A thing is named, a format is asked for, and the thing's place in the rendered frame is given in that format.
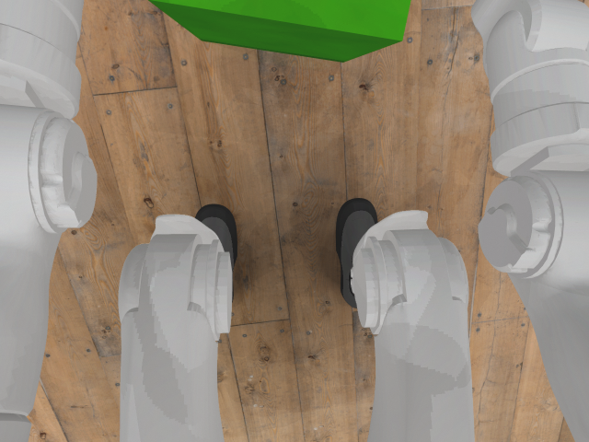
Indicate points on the robot shin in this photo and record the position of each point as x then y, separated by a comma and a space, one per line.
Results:
416, 219
131, 273

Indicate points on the robot left shin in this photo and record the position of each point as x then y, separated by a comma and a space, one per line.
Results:
131, 273

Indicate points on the robot right shin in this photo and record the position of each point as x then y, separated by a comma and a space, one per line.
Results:
416, 219

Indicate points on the robot right forearm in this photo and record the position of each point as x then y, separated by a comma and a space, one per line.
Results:
536, 56

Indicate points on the right robot upper arm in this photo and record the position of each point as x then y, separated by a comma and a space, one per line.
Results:
536, 229

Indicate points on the robot left forearm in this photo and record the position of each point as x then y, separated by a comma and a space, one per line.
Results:
38, 41

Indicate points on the left robot upper arm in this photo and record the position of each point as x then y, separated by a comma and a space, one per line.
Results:
48, 183

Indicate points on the carton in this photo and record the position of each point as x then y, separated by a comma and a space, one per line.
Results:
335, 30

